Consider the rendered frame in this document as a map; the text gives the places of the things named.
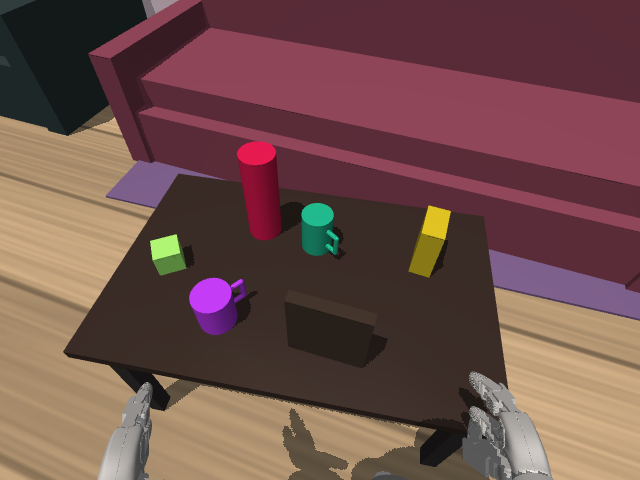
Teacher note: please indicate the coffee table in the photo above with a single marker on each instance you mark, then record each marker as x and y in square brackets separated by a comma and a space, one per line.
[429, 334]

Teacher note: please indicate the armchair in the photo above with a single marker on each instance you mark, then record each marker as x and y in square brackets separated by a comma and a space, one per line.
[46, 75]

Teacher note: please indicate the sofa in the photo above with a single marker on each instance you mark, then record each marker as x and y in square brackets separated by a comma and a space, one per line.
[526, 112]

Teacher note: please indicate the left robot hand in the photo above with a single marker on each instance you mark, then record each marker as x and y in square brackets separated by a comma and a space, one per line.
[127, 450]

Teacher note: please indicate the right robot hand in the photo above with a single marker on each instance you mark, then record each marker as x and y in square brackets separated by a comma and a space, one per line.
[513, 446]

